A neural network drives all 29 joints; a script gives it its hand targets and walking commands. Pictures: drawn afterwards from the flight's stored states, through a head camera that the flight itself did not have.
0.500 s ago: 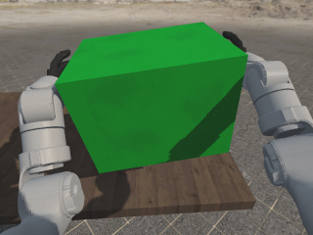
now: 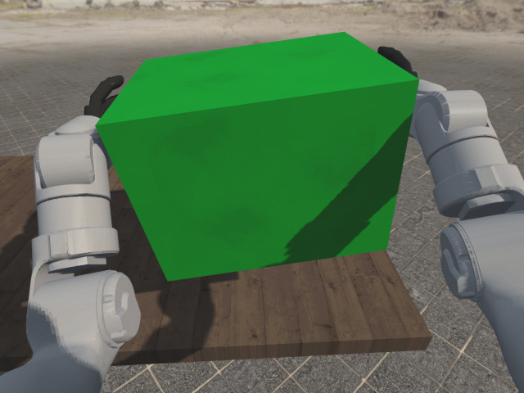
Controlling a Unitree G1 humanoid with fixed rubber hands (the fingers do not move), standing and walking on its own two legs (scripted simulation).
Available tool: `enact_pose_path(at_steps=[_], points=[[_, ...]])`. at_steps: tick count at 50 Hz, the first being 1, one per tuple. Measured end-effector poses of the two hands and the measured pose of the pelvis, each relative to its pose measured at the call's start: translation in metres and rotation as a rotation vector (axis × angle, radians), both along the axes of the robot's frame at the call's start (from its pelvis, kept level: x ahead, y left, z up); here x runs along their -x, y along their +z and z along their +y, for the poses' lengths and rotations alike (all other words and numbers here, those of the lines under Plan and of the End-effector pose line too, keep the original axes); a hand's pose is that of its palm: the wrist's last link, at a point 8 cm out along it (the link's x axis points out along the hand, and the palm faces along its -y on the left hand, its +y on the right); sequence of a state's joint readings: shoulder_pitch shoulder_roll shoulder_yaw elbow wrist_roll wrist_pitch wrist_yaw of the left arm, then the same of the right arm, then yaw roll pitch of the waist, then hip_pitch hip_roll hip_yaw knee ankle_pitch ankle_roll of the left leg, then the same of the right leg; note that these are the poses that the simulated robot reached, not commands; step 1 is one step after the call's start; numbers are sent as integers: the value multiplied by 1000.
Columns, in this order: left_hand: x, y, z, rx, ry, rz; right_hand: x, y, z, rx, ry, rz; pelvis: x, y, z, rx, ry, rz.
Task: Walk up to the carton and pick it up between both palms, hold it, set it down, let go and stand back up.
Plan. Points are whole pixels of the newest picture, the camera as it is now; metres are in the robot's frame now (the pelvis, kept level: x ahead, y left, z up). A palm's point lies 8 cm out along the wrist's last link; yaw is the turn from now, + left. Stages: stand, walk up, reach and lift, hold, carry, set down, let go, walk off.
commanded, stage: hold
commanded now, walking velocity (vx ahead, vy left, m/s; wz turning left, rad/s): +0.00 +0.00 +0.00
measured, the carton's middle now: (260, 150) +0.37 -0.01 +0.28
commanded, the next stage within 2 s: none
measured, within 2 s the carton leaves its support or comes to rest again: neither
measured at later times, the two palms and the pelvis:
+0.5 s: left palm (106, 140) +0.36 +0.20 +0.31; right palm (400, 106) +0.37 -0.20 +0.34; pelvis +0.00 +0.00 +0.00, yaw +0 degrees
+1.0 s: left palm (106, 128) +0.37 +0.20 +0.32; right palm (401, 97) +0.37 -0.20 +0.35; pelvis +0.00 +0.00 +0.00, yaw +0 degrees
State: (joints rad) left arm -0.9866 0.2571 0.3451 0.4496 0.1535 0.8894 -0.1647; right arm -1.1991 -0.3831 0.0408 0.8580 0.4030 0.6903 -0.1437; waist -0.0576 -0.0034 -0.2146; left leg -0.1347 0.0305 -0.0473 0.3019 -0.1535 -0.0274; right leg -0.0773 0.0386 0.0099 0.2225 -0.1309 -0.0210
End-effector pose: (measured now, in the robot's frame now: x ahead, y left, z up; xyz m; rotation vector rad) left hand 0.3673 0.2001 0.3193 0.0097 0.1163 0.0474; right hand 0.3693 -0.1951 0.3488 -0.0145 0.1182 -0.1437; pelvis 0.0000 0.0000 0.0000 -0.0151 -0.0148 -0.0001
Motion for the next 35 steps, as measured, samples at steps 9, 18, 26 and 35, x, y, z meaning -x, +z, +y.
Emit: enact_pose_path(at_steps=[9, 18, 26, 35], points=[[-3, -3, -2, -2, 5, -9, -4, -2, -2, 14, 5, -8, -5, 0, -2, 2, 6, -10], [-3, -13, -3, 3, -6, -3, 0, -10, -3, 17, -4, 0, -5, 0, -3, 4, 9, -25], [5, -11, -2, -4, 8, -15, 4, -9, -1, 4, 5, -10, -2, 0, 0, 3, 3, -24], [7, -2, 2, 11, 14, -12, 5, 1, 2, 12, 8, -8, 1, 0, 0, 2, 2, -9]])
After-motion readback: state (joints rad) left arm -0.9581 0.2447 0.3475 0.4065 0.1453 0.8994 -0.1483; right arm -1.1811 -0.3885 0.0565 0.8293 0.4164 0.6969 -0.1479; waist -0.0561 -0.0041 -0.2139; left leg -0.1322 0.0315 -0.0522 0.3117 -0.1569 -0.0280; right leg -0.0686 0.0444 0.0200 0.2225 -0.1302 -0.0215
